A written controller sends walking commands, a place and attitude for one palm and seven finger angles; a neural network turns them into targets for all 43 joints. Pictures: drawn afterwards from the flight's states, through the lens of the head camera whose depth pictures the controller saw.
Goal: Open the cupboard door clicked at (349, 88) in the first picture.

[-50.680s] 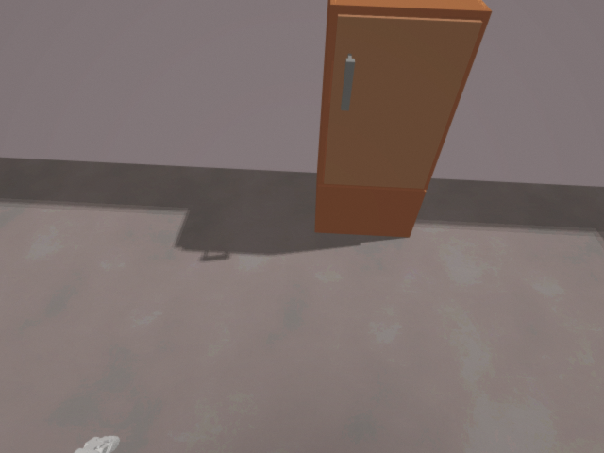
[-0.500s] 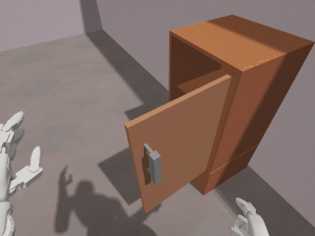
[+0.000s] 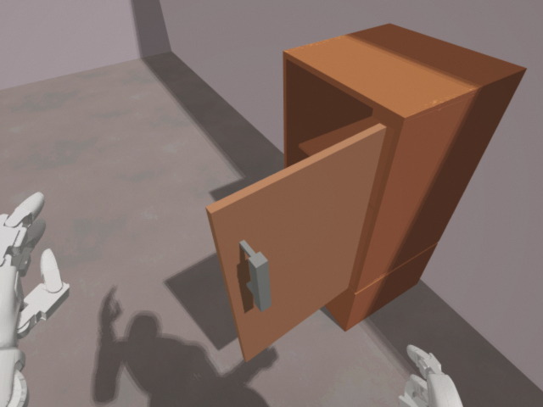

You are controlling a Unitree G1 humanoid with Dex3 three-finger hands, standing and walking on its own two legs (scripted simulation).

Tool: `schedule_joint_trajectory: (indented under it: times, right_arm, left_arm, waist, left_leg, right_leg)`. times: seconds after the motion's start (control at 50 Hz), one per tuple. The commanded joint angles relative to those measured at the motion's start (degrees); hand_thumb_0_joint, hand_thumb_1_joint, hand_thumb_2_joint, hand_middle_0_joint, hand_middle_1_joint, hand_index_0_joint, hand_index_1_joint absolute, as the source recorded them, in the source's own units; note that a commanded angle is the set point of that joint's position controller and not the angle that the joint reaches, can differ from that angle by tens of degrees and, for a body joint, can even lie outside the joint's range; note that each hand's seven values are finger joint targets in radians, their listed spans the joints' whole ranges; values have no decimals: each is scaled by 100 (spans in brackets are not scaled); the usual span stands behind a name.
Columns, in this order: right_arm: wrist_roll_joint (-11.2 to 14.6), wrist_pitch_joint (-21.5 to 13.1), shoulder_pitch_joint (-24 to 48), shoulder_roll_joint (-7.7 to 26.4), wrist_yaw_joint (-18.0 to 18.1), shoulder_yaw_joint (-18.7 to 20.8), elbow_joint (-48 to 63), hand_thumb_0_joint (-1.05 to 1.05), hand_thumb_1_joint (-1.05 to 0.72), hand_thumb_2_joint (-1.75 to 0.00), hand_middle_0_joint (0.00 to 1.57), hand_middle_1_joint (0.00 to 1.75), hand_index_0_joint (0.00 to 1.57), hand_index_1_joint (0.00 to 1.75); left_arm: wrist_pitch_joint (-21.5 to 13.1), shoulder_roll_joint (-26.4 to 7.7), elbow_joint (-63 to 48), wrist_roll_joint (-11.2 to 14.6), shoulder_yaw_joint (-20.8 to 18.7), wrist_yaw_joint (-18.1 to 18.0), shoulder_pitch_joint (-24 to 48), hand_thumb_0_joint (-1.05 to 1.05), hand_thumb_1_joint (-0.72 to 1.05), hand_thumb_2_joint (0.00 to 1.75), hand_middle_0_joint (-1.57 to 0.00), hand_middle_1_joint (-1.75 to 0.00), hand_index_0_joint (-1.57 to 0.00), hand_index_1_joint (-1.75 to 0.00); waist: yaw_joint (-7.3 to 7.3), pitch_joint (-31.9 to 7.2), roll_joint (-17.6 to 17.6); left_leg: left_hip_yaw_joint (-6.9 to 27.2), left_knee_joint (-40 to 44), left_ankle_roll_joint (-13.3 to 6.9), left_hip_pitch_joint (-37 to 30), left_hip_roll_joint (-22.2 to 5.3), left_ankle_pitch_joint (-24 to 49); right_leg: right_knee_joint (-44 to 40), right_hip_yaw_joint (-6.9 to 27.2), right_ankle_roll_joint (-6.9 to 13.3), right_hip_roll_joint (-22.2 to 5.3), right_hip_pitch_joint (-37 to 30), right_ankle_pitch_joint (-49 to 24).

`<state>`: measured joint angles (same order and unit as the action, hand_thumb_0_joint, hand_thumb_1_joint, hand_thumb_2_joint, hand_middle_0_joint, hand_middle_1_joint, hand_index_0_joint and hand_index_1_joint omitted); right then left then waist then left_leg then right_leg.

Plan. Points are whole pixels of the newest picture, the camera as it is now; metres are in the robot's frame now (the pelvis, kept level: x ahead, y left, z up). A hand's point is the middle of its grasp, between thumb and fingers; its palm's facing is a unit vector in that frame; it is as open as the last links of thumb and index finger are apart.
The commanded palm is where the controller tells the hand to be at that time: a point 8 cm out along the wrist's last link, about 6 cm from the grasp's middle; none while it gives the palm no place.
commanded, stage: step back with the hand held close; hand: left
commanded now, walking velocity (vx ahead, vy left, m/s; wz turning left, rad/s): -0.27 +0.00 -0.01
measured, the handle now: (254, 275) +0.35 +0.08 -0.04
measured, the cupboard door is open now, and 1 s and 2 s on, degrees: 94 94 94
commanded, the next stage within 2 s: stop stepping back and stand still in 1.40 s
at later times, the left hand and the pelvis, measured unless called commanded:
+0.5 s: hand (26, 330) +0.14 +0.28 +0.15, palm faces +0.39 -0.77 -0.51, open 7.4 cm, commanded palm +0.09 +0.32 +0.17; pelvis -0.06 +0.02 -0.01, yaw -1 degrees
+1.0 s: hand out of the picture +0.10 +0.30 +0.16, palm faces +0.43 -0.74 -0.52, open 7.4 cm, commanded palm +0.03 +0.33 +0.17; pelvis -0.10 +0.03 -0.02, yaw +3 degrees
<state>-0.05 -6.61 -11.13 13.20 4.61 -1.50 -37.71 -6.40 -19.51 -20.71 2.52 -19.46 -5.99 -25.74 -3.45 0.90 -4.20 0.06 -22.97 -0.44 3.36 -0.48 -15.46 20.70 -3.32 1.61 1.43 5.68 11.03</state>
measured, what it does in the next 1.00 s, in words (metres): walks backwards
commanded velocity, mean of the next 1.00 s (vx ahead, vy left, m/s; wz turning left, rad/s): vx -0.31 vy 0.00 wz -0.01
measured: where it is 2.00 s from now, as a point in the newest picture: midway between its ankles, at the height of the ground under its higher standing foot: outside the picture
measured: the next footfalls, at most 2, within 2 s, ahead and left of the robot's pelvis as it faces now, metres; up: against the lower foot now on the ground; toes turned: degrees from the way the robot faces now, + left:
right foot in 1.22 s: -0.23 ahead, -0.15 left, +0.00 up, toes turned -2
left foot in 1.48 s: -0.15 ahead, +0.06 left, +0.00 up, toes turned -2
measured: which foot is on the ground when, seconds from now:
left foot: down 0.00-1.00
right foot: down 0.00-0.92, up 0.94-1.00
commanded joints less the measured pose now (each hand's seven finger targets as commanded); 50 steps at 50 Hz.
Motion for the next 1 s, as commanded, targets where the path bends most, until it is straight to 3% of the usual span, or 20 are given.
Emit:
schedule_joint_trajectory:
  times: [0.0, 0.06, 0.1, 0.14, 0.2, 0.28, 0.5, 0.58, 0.64, 0.68, 0.72, 0.74, 0.78, 0.8, 0.84, 0.86, 0.9, 0.92, 0.94, 0.98]
  right_arm:
    - [-29, -94, 725, 709, 44, 299, 1084, 0, -90, -90, 20, 30, 20, 30]
    - [-6, 17, 669, 743, 59, 356, 1152, 0, -90, -90, 20, 30, 20, 30]
    - [1, 82, 712, 756, 96, 379, 1191, 0, -90, -90, 20, 30, 20, 30]
    - [31, 165, 712, 720, 112, 407, 1285, 0, -90, -90, 20, 30, 20, 30]
    - [47, 249, 740, 713, 140, 437, 1321, 0, -90, -90, 20, 30, 20, 30]
    - [71, 271, 701, 729, 143, 446, 1411, 0, -90, -90, 20, 30, 20, 30]
    - [35, 75, 548, 831, 132, 447, 1450, 0, -90, -90, 20, 30, 20, 30]
    - [4, -21, 498, 841, 132, 438, 1482, 0, -90, -90, 20, 30, 20, 30]
    - [-3, -82, 463, 804, 116, 451, 1472, 0, -90, -90, 20, 30, 20, 30]
    - [-8, -115, 360, 789, 82, 470, 1441, 0, -90, -90, 20, 30, 20, 30]
    - [-34, -129, 330, 744, 59, 475, 1363, 0, -90, -90, 20, 30, 20, 30]
    - [-33, -120, 294, 724, 37, 467, 1287, 0, -90, -90, 20, 30, 20, 30]
    - [-26, -78, 282, 636, 18, 457, 1150, 0, -90, -90, 20, 30, 20, 30]
    - [-30, -57, 317, 672, 27, 467, 1103, 0, -90, -90, 20, 30, 20, 30]
    - [-9, -21, 438, 695, 66, 453, 1154, 0, -90, -90, 20, 30, 20, 30]
    - [-6, -36, 509, 765, 95, 452, 1211, 0, -90, -90, 20, 30, 20, 30]
    - [-35, -127, 714, 846, 140, 486, 1296, 0, -90, -90, 20, 30, 20, 30]
    - [-108, -160, 583, 719, 136, 526, 1257, 0, -90, -90, 20, 30, 20, 30]
    - [-117, -201, 565, 709, 101, 553, 1239, 0, -90, -90, 20, 30, 20, 30]
    - [-147, -330, 490, 669, 37, 556, 1108, 0, -90, -90, 20, 30, 20, 30]
  left_arm:
    - [-626, -1235, -1232, -44, -899, -119, 168, 0, 90, 90, -20, -30, -20, -30]
    - [-662, -1200, -1279, -17, -877, -142, -230, 0, 90, 90, -20, -30, -20, -30]
    - [-653, -1328, -1356, -1, -1002, -184, -330, 0, 90, 90, -20, -30, -20, -30]
    - [-630, -1376, -1425, 12, -1064, -201, -443, 0, 90, 90, -20, -30, -20, -30]
    - [-601, -1504, -1501, 22, -1188, -248, -515, 0, 90, 90, -20, -30, -20, -30]
    - [-612, -1444, -1680, -8, -1094, -281, -517, 0, 90, 90, -20, -30, -20, -30]
    - [-849, -1465, -1863, -218, -1189, -414, -272, 0, 90, 90, -20, -30, -20, -30]
    - [-932, -1380, -1947, -314, -1208, -439, -143, 0, 90, 90, -20, -30, -20, -30]
    - [-985, -1417, -1932, -353, -1300, -421, -153, 0, 90, 90, -20, -30, -20, -30]
    - [-1005, -1402, -1990, -341, -1269, -401, -70, 0, 90, 90, -20, -30, -20, -30]
    - [-1021, -1460, -2083, -272, -1247, -409, -1, 0, 90, 90, -20, -30, -20, -30]
    - [-1020, -1488, -2091, -230, -1231, -435, 3, 0, 90, 90, -20, -30, -20, -30]
    - [-1036, -1567, -2102, -156, -1257, -500, -49, 0, 90, 90, -20, -30, -20, -30]
    - [-1044, -1622, -2100, -136, -1311, -532, -111, 0, 90, 90, -20, -30, -20, -30]
    - [-1051, -1615, -2138, -109, -1362, -539, -325, 0, 90, 90, -20, -30, -20, -30]
    - [-1091, -1643, -2236, -130, -1424, -529, -338, 0, 90, 90, -20, -30, -20, -30]
    - [-1158, -1585, -2209, -271, -1582, -485, -367, 0, 90, 90, -20, -30, -20, -30]
    - [-1133, -1583, -2198, -277, -1604, -457, -420, 0, 90, 90, -20, -30, -20, -30]
    - [-1116, -1574, -2328, -267, -1532, -419, -292, 0, 90, 90, -20, -30, -20, -30]
    - [-1108, -1435, -2181, -182, -1438, -396, -528, 0, 90, 90, -20, -30, -20, -30]
  waist:
    - [254, -195, 205]
    - [283, -747, 176]
    - [258, -922, 81]
    - [259, -1079, 240]
    - [250, -1113, 297]
    - [273, -904, 234]
    - [320, -384, 13]
    - [312, -354, -324]
    - [310, -395, -237]
    - [358, -325, 250]
    - [401, -355, 690]
    - [417, -399, 851]
    - [449, -619, 1085]
    - [455, -661, 851]
    - [434, -596, 351]
    - [414, -506, -225]
    - [285, -598, -1423]
    - [297, -700, -969]
    - [293, -730, -552]
    - [266, -762, -404]
  left_leg:
    - [143, 7, -145, 679, -65, 933]
    - [152, 18, -105, 647, -172, 1526]
    - [189, 38, -74, 717, -216, 1971]
    - [171, -1, -58, 749, -265, 2246]
    - [205, -18, -46, 924, -264, 2162]
    - [284, 59, -118, 1275, -325, 1516]
    - [660, 444, -427, 3024, -482, -1488]
    - [950, 800, -579, 3868, -763, -2117]
    - [980, 659, -646, 4230, -763, -2274]
    - [722, 37, -531, 3938, -449, -2148]
    - [455, -745, -320, 3033, -111, -1686]
    - [339, -1168, -209, 2432, 9, -1315]
    - [145, -1624, -89, 1615, 129, -764]
    - [190, -1505, -87, 1480, 108, -652]
    - [543, -675, -190, 1793, -145, -910]
    - [919, -1, -329, 2452, -450, -1392]
    - [2172, 1668, -836, 4520, -1536, -2887]
    - [2271, 1636, -922, 4199, -1704, -2270]
    - [2106, 1263, -951, 3673, -1662, -1464]
    - [1667, 758, -891, 2554, -1501, 31]
  right_leg:
    - [-534, 701, 4, -606, 354, -896]
    - [-161, 580, -41, -575, 96, -1533]
    - [63, 473, -51, -556, -46, -1926]
    - [248, 440, -86, -529, -107, -2188]
    - [343, 463, -84, -546, -99, -2230]
    - [375, 543, -117, -487, 110, -1520]
    - [568, 757, -149, -395, -26, 310]
    - [1398, 615, -217, -142, -556, 67]
    - [1697, 783, -208, -94, -838, -318]
    - [1160, 1198, -88, -333, -297, -37]
    - [287, 1684, 129, -761, 726, 641]
    - [-51, 1794, 259, -994, 1346, 898]
    - [-355, 1650, 364, -1259, 1963, 969]
    - [-294, 1511, 365, -1222, 2025, 799]
    - [137, 1067, 114, -800, 1818, 877]
    - [669, 852, -39, -453, 1325, 929]
    - [2922, 390, -294, 374, -682, 354]
    - [3403, 514, -254, 405, -458, 572]
    - [3512, 635, -220, 400, -34, 876]
    - [2902, 629, -170, 297, 664, 1381]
